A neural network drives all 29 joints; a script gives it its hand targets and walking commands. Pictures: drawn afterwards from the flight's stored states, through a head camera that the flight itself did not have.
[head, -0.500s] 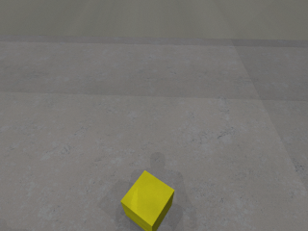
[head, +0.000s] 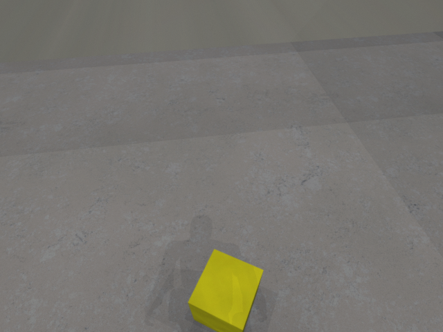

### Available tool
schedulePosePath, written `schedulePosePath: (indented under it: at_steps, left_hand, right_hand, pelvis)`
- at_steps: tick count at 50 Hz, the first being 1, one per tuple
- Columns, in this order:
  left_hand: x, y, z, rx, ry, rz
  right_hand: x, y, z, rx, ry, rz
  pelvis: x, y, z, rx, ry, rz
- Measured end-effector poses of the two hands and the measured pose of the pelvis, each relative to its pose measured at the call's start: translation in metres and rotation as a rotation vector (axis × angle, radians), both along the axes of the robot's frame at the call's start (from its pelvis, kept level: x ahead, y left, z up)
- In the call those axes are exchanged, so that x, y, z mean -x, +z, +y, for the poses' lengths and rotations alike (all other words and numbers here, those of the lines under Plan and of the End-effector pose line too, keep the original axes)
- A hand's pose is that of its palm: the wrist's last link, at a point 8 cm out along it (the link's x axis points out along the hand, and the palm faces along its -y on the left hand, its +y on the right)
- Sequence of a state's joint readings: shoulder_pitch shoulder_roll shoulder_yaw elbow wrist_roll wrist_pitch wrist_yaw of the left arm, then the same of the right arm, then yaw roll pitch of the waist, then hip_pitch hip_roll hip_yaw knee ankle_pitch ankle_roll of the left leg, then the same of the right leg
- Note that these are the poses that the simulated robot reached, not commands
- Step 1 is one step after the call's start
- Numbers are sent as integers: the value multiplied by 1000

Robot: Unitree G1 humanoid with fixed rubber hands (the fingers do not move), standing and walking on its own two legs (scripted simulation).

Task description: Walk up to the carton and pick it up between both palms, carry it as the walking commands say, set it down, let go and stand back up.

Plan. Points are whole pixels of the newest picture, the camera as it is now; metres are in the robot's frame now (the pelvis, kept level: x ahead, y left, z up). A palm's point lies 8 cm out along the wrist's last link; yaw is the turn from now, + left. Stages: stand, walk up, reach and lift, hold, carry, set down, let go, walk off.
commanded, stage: walk up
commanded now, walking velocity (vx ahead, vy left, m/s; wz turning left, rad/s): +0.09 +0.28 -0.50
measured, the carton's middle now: (226, 296) +0.39 +0.00 -0.63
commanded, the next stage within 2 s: none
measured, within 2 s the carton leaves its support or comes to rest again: neither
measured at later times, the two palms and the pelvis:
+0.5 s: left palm out of the picture +0.14 +0.44 -0.13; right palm out of the picture +0.10 -0.09 -0.10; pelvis +0.04 +0.17 +0.01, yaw -13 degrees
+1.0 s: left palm out of the picture +0.17 +0.30 -0.11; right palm out of the picture -0.13 -0.11 -0.12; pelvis +0.00 +0.13 +0.01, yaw -20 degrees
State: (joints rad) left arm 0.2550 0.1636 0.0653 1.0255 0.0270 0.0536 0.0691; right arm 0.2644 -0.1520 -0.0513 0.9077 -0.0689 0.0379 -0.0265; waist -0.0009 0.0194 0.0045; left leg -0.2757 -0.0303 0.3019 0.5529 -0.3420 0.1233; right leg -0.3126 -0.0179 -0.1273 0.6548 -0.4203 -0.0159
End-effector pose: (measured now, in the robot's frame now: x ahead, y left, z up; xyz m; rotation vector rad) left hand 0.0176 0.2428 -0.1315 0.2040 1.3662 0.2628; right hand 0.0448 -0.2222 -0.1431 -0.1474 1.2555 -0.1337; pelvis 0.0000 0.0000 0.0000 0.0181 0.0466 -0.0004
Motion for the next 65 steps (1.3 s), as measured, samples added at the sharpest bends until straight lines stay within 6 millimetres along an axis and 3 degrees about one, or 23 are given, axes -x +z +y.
schedulePosePath:
  at_steps: [2,5,10,14,19,22,25,30,35,42,47,50,53,59,65]
  left_hand:
    - [-4,1,5,-5,2,-22]
    - [3,10,19,-9,19,-9]
    - [9,23,54,-7,-11,66]
    - [-3,23,96,-12,-43,83]
    - [-39,-2,162,-6,-99,57]
    - [-78,-6,186,-10,-143,3]
    - [-122,1,194,11,-207,-76]
    - [-181,8,188,91,-293,-175]
    - [-210,12,161,160,-377,-228]
    - [-206,15,108,203,-472,-214]
    - [-182,14,73,167,-534,-202]
    - [-154,19,60,137,-528,-171]
    - [-131,30,54,101,-505,-149]
    - [-113,36,45,77,-462,-151]
    - [-103,20,42,102,-416,-123]
  right_hand:
    - [5,-9,8,-13,-9,24]
    - [2,-3,20,-22,-16,46]
    - [-27,19,33,-3,-69,-38]
    - [-55,30,52,32,-87,-94]
    - [-82,30,90,111,-90,-174]
    - [-75,37,116,124,-112,-173]
    - [-58,45,137,122,-150,-160]
    - [-3,52,152,148,-240,-71]
    - [64,58,147,191,-345,56]
    - [139,57,137,183,-464,151]
    - [172,32,123,99,-522,168]
    - [178,18,117,39,-520,187]
    - [167,15,115,-20,-499,171]
    - [141,6,117,-85,-452,146]
    - [113,4,114,-66,-425,118]
  pelvis:
    - [-3,-4,10,20,-14,-7]
    - [-10,4,24,23,-38,-7]
    - [-21,17,55,-4,-90,1]
    - [-28,17,88,-26,-123,10]
    - [-42,-2,139,-2,-171,14]
    - [-42,0,156,13,-200,10]
    - [-44,8,167,33,-226,10]
    - [-42,15,178,79,-250,4]
    - [-36,17,180,94,-261,-6]
    - [-22,19,165,80,-311,-7]
    - [-6,9,138,43,-347,-14]
    - [2,11,125,44,-352,-29]
    - [3,19,116,26,-358,-36]
    - [0,23,103,30,-340,-50]
    - [-5,17,100,55,-322,-50]
